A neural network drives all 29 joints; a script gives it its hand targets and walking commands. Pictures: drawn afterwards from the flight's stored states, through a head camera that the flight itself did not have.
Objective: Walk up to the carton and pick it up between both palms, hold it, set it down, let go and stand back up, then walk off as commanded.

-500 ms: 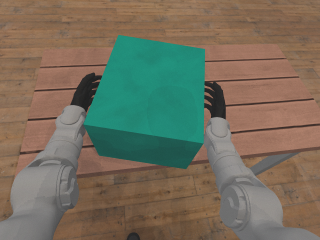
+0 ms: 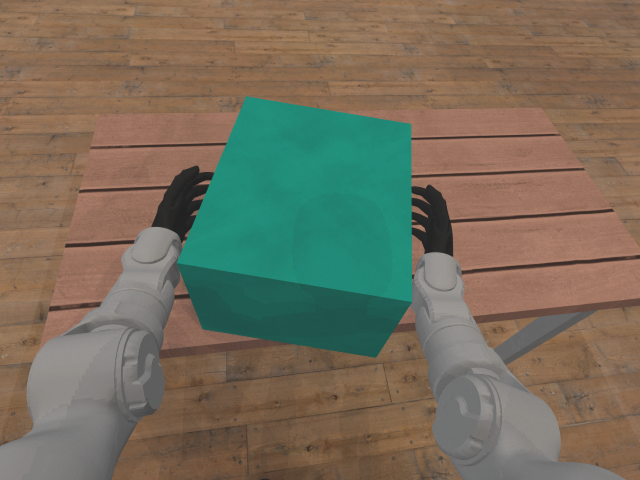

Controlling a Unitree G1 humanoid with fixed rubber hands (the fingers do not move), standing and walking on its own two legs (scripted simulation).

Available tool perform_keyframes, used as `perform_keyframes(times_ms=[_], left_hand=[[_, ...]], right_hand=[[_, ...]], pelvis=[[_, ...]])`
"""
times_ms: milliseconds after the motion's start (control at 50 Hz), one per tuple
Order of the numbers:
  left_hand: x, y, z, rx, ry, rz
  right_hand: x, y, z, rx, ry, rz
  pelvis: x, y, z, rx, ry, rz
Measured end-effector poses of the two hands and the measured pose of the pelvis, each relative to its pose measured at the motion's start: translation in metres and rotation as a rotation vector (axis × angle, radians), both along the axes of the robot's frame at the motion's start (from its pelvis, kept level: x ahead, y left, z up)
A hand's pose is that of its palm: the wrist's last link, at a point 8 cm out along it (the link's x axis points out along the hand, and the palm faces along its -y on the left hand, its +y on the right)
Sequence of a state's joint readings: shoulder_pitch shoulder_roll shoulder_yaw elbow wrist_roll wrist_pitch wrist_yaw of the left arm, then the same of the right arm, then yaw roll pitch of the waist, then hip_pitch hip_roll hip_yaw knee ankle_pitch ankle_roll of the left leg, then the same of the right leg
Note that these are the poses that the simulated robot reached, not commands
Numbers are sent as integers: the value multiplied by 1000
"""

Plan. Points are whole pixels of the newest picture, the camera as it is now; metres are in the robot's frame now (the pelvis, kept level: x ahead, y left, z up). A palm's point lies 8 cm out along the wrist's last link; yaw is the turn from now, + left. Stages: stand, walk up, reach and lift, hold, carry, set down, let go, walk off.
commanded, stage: reach and lift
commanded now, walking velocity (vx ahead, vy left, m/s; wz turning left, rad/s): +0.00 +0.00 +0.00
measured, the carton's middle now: (309, 223) +0.47 +0.00 +0.00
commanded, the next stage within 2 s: none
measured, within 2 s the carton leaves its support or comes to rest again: leaves its support in 0.76 s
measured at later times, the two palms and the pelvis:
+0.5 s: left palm (173, 225) +0.44 +0.18 +0.04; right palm (435, 247) +0.40 -0.16 +0.04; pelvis +0.00 +0.00 +0.00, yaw +0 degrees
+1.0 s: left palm (175, 220) +0.44 +0.18 +0.05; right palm (440, 249) +0.39 -0.16 +0.05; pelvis +0.00 +0.00 +0.00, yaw +0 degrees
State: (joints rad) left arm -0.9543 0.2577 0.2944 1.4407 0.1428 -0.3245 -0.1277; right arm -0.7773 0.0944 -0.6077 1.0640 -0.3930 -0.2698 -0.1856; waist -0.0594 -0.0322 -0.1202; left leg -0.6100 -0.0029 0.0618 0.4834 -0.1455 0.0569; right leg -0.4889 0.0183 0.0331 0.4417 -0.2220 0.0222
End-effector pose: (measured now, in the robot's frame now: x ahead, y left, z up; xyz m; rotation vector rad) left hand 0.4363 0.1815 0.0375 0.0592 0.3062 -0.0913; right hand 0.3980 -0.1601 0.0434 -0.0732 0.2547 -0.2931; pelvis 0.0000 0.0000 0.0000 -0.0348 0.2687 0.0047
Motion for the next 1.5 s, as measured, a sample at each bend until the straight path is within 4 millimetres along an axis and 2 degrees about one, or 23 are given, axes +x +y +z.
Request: perform_keyframes(times_ms=[740,940,1300,1500], left_hand=[[1,-1,1,-4,-13,1],[2,-4,7,-4,-52,-4],[-7,-9,25,51,-74,-37],[-13,-10,36,61,-74,-29]], right_hand=[[0,0,0,0,-16,-8],[-3,-3,4,12,-61,-24],[-21,-6,9,87,-87,-64],[-24,-7,21,118,-90,-57]], pelvis=[[1,0,0,0,2,1],[1,0,0,0,-4,1],[-4,0,1,0,-49,3],[-8,0,2,0,-82,4]])
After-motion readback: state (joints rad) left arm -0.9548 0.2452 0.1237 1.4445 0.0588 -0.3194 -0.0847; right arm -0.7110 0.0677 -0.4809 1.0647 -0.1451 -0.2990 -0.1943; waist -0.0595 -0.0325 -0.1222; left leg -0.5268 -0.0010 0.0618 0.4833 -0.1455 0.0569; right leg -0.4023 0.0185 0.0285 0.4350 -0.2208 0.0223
